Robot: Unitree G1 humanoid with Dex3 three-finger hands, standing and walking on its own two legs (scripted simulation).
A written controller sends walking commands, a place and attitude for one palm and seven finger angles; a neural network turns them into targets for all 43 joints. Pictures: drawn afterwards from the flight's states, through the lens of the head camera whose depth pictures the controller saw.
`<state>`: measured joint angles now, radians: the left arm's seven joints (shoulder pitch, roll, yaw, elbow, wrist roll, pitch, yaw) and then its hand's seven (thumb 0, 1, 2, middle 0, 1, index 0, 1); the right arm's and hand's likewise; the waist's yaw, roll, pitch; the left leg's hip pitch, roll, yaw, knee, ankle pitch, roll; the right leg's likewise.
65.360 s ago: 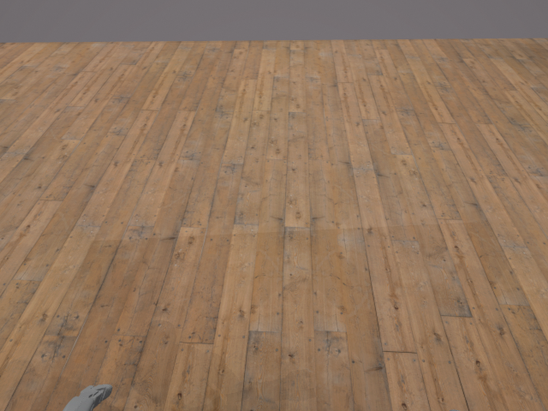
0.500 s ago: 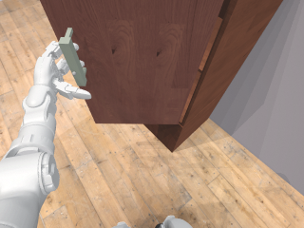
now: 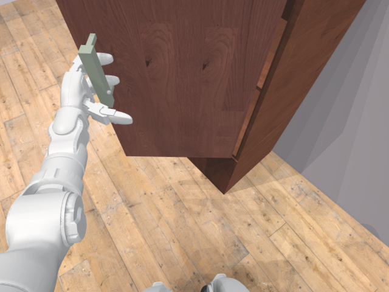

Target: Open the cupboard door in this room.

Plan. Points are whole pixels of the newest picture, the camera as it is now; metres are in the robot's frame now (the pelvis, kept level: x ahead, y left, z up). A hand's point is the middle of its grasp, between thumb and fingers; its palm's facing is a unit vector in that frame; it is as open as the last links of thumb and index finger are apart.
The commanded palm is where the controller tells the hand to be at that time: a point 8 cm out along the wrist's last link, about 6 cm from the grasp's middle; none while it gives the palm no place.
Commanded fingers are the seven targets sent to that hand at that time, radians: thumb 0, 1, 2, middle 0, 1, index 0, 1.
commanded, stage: slide the fingers in behind the handle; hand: left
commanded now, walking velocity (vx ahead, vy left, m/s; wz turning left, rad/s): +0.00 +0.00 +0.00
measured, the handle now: (100, 73) +0.55 +0.17 +0.10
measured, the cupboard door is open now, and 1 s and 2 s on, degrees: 48 48 85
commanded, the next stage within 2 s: close the thumb around the handle in 0.20 s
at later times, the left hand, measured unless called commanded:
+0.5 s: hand (108, 92) +0.49 +0.15 +0.10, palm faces -0.05 -1.00 -0.02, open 13.0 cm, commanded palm +0.47 +0.19 +0.10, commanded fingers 0.00 0.12 0.56 -0.34 -1.27 -0.34 -1.27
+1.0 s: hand (107, 93) +0.49 +0.15 +0.10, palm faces -0.04 -1.00 -0.01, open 5.8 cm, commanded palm +0.47 +0.19 +0.10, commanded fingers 0.00 0.90 0.90 -0.40 -1.35 -0.40 -1.35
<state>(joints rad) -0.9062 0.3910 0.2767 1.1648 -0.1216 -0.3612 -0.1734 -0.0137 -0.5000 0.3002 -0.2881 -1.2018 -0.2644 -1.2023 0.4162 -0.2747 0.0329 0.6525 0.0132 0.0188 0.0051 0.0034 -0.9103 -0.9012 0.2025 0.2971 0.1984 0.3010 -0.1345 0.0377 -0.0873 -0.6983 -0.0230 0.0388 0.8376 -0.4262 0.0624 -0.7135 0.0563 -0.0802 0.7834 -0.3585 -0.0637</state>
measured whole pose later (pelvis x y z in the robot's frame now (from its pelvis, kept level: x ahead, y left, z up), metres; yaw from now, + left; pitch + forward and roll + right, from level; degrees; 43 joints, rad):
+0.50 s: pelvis +0.00 +0.00 +0.00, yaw +0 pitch +16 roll -2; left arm -0.89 0.39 0.29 1.15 -0.13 -0.36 -0.20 -0.01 -0.33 0.37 -0.30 -1.22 -0.29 -1.22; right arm 0.40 -0.28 0.03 0.64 0.02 0.02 0.00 0.00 -0.91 -0.90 0.20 0.30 0.20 0.30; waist -0.13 0.03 -0.09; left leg -0.69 -0.02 0.04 0.83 -0.43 0.06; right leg -0.70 0.06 -0.08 0.77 -0.36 -0.06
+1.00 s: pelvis +0.00 +0.01 +0.00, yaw +0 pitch +16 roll -2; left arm -0.87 0.37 0.28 1.13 -0.13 -0.36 -0.18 0.01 0.72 0.81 -0.35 -1.34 -0.35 -1.34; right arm 0.41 -0.28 0.02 0.65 0.01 0.02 0.00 0.00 -0.91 -0.90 0.20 0.30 0.20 0.30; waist -0.13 0.04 -0.10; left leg -0.68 -0.02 0.05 0.83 -0.43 0.07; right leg -0.70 0.06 -0.07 0.77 -0.36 -0.06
